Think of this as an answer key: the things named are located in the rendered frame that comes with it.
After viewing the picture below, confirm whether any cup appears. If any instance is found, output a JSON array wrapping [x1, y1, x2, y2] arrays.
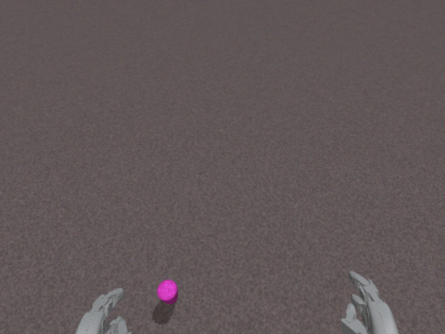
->
[[157, 280, 178, 304]]

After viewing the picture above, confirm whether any left robot hand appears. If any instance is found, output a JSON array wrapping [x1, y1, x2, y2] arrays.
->
[[75, 288, 131, 334]]

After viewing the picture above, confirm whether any right robot hand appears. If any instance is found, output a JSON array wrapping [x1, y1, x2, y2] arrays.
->
[[341, 271, 399, 334]]

